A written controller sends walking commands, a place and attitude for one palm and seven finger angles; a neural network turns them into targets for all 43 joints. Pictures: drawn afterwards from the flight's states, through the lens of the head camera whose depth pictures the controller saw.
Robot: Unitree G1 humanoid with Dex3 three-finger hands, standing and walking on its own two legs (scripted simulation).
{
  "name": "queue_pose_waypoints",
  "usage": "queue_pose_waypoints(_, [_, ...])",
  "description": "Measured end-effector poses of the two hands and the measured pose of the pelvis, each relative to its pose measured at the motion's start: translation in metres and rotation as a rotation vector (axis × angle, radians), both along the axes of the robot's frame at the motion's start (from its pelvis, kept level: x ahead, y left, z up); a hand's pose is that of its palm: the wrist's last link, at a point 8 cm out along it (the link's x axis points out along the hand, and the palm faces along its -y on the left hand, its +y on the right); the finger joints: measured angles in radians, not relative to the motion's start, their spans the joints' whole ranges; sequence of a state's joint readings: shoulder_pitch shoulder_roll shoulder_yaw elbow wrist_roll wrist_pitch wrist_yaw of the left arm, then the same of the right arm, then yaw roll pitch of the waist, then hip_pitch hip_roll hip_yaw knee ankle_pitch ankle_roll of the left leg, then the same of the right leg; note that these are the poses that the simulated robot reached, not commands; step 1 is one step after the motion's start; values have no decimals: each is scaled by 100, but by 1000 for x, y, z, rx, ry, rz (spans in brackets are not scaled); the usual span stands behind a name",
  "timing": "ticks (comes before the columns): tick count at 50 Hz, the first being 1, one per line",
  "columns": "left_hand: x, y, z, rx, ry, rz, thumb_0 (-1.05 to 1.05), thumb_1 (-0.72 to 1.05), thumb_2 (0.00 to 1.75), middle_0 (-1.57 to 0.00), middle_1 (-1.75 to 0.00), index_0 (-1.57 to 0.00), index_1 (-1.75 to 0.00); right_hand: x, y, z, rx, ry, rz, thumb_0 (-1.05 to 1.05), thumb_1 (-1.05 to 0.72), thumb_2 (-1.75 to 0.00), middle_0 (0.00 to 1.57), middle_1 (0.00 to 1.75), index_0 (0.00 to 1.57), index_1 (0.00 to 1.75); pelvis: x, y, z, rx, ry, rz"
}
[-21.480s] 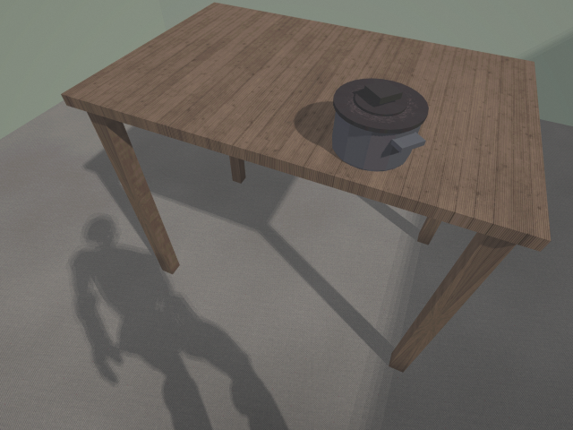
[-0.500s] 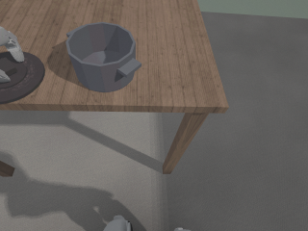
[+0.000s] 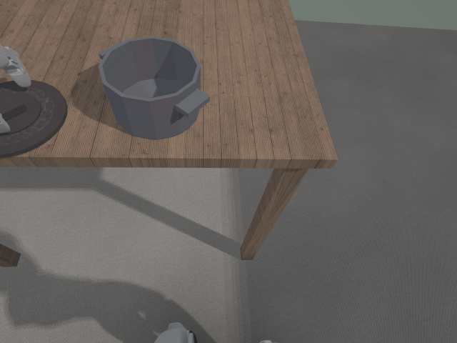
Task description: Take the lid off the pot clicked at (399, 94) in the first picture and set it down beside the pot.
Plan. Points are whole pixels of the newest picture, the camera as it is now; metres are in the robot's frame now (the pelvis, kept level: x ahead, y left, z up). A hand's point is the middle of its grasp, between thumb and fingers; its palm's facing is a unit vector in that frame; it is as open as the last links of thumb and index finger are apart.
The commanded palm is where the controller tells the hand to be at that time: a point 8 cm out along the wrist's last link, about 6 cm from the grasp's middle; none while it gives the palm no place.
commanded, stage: raise the empty hand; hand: left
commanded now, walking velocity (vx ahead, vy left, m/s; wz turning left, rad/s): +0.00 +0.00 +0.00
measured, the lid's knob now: (3, 105) +0.50 +0.35 +0.10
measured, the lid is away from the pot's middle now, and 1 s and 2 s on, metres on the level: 0.24 0.24 0.24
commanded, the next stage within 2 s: draw the hand back to the body in 1.26 s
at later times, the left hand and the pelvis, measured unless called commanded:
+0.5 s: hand out of the picture +0.48 +0.35 +0.18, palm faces -0.36 -0.12 -0.93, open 11.0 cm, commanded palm +0.51 +0.34 +0.26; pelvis +0.00 +0.01 +0.00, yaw +0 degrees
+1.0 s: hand out of the picture +0.48 +0.34 +0.24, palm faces -0.29 -0.11 -0.95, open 11.0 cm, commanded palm +0.51 +0.33 +0.32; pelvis +0.01 +0.00 +0.01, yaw +1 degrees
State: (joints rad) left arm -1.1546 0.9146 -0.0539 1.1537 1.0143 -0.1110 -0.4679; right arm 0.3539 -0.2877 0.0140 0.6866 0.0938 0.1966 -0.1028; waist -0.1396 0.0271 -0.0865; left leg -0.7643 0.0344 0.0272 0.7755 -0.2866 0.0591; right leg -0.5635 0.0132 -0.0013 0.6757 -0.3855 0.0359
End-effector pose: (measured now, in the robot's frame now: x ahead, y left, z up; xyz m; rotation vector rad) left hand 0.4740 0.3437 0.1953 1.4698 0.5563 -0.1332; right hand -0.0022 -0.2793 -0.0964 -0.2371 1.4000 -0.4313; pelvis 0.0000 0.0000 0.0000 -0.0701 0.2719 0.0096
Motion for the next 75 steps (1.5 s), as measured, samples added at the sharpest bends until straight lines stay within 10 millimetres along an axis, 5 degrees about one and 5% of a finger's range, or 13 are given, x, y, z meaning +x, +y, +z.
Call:
queue_pose_waypoints(14, [0,3,25,8,-37,7,0,-7,78,-43,-75,-42,-75,20,2,2,-6,-55,29,0,-90,-90,21,30,20,30,1,4,2,-2,-9,3])
queue_pose_waypoints(32, [6,0,63,20,-76,40,0,-7,78,-43,-74,-42,-75,12,9,2,26,-37,18,1,-90,-90,21,30,20,30,5,5,6,4,-22,7])
queue_pose_waypoints(60, [6,-12,122,60,-129,129,0,-7,78,-43,-75,-43,-75,36,-7,3,54,-80,55,1,-90,-90,21,30,20,30,14,-10,14,24,-42,19])
queue_pose_waypoints(75, [18,-15,121,63,-135,148,0,-7,78,-43,-75,-43,-75,50,-16,2,77,-72,37,1,-90,-90,20,30,20,30,27,-19,15,34,-35,12])
